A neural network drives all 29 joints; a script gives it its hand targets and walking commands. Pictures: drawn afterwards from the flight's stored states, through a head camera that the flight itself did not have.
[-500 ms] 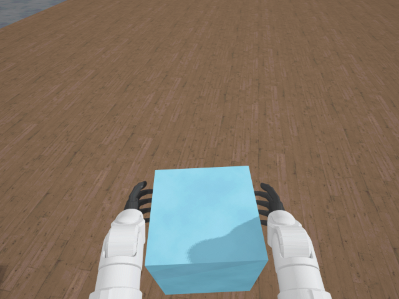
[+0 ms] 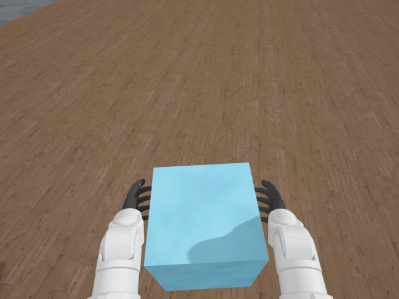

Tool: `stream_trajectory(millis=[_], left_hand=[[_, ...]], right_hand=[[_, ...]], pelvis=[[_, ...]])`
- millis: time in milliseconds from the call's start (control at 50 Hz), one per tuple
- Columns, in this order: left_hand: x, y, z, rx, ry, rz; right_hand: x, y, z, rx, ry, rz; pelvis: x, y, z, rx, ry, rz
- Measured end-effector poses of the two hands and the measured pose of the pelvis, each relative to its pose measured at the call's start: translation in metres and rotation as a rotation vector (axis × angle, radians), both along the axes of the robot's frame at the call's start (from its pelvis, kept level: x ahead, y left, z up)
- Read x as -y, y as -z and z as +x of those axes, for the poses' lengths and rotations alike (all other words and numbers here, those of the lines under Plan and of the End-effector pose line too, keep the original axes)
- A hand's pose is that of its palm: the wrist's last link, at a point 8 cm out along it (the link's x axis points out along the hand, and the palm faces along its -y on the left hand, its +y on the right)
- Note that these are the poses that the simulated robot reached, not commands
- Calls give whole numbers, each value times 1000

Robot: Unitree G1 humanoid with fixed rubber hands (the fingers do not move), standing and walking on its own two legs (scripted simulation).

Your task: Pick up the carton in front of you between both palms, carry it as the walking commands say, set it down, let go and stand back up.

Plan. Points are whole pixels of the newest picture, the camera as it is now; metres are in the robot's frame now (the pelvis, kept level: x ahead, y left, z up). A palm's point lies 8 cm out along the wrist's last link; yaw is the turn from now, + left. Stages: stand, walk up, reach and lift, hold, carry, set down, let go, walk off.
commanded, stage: carry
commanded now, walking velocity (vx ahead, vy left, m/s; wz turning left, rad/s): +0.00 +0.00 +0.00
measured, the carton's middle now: (204, 230) +0.30 +0.00 -0.05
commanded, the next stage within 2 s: none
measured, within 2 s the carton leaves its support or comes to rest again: neither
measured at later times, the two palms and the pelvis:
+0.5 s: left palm (145, 189) +0.34 +0.13 +0.05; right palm (280, 193) +0.34 -0.17 +0.04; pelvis +0.05 -0.02 +0.01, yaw +0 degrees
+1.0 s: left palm (147, 130) +0.57 +0.16 +0.02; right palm (249, 132) +0.55 -0.14 +0.03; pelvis +0.27 +0.02 +0.00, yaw -2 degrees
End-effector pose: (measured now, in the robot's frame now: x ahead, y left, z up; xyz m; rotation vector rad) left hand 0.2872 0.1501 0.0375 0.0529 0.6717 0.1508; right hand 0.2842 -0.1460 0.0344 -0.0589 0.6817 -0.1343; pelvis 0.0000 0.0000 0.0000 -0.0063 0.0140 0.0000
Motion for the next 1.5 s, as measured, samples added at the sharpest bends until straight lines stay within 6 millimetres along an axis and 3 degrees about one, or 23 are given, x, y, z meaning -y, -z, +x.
stream_trajectory(millis=[260,380,520,660,740,820,920,980,1140,1360,1500], left_hand=[[-2,0,-3,-2,0,0],[2,-4,9,-21,7,11],[24,-8,63,12,0,14],[31,-7,97,-33,-18,8],[28,-16,132,-6,-16,2],[20,-20,179,22,8,1],[1,-1,246,25,33,-5],[-8,11,275,-9,30,-19],[-9,20,322,-58,37,-26],[10,-20,404,55,38,23],[11,-14,427,26,23,11]], right_hand=[[-2,0,-3,-2,-1,-3],[2,-2,8,-21,-6,1],[24,-2,61,12,5,20],[31,-7,105,-33,-19,7],[28,-14,136,-6,-5,17],[20,-19,176,22,13,9],[1,-6,238,23,23,-22],[-8,6,265,-35,25,-38],[-9,16,307,-88,39,-28],[9,-11,391,29,39,14],[10,-11,419,0,19,-8]], pelvis=[[-2,0,-2,3,1,1],[2,-8,17,2,6,-3],[24,-4,58,-24,-8,-18],[35,-21,103,-45,-13,23],[30,-24,135,-47,-4,24],[17,-20,177,-48,1,14],[-7,0,241,-33,19,8],[-16,-1,265,-38,36,14],[-19,-19,316,-51,40,-11],[0,-10,393,-38,18,-1],[6,-9,418,-46,13,2]])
